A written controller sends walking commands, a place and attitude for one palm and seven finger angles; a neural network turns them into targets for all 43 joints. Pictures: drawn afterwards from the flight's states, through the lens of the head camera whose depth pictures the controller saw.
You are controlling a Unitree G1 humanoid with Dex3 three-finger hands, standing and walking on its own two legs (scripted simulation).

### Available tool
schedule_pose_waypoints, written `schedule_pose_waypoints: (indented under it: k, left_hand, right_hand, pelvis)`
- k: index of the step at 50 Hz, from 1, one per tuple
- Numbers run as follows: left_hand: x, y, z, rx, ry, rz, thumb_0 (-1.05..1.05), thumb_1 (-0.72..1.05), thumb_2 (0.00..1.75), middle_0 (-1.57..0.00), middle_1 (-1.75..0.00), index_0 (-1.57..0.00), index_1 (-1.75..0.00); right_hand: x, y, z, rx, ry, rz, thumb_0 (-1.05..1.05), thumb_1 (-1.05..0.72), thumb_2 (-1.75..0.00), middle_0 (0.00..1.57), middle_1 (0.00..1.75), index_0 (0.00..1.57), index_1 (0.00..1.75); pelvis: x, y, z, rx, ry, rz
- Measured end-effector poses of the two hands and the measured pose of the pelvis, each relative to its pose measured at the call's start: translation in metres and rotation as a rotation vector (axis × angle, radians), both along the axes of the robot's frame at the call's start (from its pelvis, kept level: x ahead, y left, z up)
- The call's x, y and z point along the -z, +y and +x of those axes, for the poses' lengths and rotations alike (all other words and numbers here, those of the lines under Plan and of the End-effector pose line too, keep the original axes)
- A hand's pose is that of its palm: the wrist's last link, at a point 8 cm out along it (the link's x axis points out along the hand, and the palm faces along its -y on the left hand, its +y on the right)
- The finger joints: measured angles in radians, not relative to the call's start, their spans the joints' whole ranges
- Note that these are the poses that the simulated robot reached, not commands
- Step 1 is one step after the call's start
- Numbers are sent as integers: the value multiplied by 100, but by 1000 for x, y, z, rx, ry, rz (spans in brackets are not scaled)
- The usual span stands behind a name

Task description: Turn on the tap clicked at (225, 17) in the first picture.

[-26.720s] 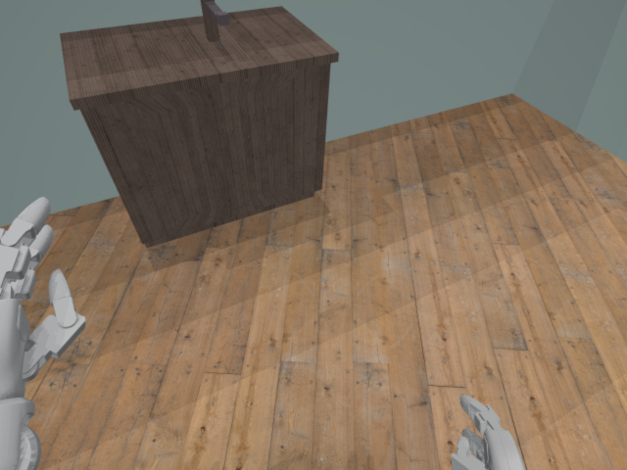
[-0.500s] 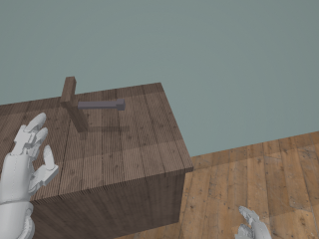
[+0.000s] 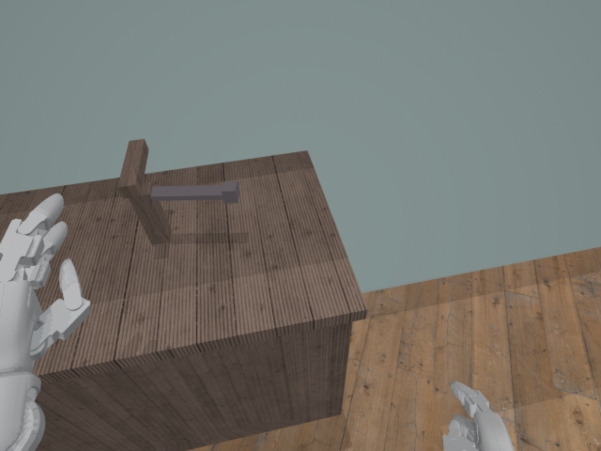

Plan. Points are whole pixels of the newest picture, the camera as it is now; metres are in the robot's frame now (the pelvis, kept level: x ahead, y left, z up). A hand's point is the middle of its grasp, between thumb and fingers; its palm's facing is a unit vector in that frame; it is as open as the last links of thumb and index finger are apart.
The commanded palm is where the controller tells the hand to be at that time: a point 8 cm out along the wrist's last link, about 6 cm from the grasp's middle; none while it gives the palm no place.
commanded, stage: step back with the hand held close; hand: left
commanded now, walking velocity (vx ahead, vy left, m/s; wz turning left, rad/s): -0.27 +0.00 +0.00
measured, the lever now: (230, 192) +0.51 +0.19 +0.06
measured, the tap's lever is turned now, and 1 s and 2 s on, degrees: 78 78 78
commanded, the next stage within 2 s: stop stepping back and stand still in 1.18 s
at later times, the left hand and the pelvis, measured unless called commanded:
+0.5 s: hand (12, 384) +0.13 +0.27 +0.16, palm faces +0.39 -0.79 -0.47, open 7.4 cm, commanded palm +0.08 +0.31 +0.18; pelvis -0.08 +0.02 -0.01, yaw +0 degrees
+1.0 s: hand out of the picture +0.05 +0.26 +0.17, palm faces +0.42 -0.79 -0.45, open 7.4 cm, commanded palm +0.01 +0.29 +0.18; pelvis -0.16 +0.01 -0.01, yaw -1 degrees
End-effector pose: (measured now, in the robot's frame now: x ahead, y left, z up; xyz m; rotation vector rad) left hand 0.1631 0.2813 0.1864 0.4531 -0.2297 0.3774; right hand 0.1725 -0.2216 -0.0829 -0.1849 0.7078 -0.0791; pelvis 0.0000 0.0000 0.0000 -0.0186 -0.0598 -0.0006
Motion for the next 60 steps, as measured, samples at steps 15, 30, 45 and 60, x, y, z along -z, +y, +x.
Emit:
schedule_pose_waypoints:
  k: [15, 30, 45, 60]
  left_hand:
    - [32, 5, -33, 74, 153, -1, 1, 89, 90, -21, -30, -21, -30]
    - [16, 27, -97, -30, 45, 75, 1, 89, 90, -21, -30, -21, -30]
    - [2, 35, -135, -14, -67, 104, 1, 88, 90, -21, -30, -21, -30]
    - [9, -11, -180, 122, 19, 58, 1, 88, 90, -21, -30, -21, -30]
  right_hand:
    - [-1, -3, -47, 80, 47, -45, 1, -91, -90, 20, 30, 20, 30]
    - [13, 21, -94, 21, 24, -13, 1, -91, -90, 21, 30, 20, 30]
    - [7, 22, -140, 14, 24, -50, 1, -91, -90, 21, 30, 20, 30]
    - [-2, -4, -206, 68, 60, -41, 1, -91, -90, 21, 30, 20, 30]
  pelvis:
    - [3, 16, -42, 18, 54, -3]
    - [12, 21, -91, -26, 49, -5]
    - [14, 23, -137, -40, 69, -11]
    - [2, 4, -196, 5, 106, 33]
